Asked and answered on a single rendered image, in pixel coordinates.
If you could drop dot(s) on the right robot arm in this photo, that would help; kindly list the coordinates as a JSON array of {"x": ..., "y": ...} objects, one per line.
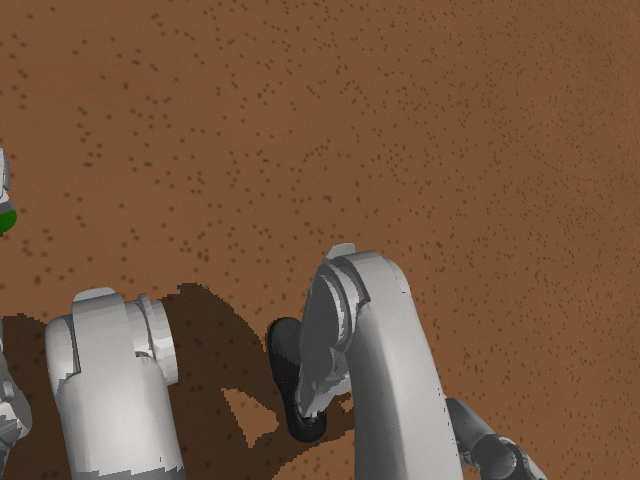
[{"x": 496, "y": 457}]

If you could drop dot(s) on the right robot hand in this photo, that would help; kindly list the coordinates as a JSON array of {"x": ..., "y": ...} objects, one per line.
[{"x": 468, "y": 428}]

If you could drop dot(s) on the can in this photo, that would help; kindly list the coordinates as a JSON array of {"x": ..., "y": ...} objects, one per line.
[{"x": 7, "y": 220}]

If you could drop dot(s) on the left robot arm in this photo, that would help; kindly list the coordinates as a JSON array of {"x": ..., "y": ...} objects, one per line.
[{"x": 15, "y": 412}]

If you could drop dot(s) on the right robot foot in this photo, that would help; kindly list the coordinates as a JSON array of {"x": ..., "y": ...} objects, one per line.
[{"x": 285, "y": 360}]

